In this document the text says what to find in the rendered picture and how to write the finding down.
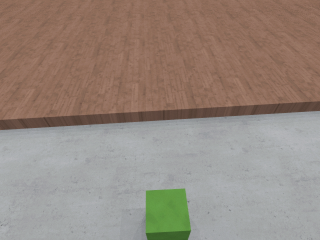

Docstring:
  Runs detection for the carton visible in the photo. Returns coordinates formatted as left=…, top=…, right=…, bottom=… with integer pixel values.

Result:
left=145, top=188, right=191, bottom=240

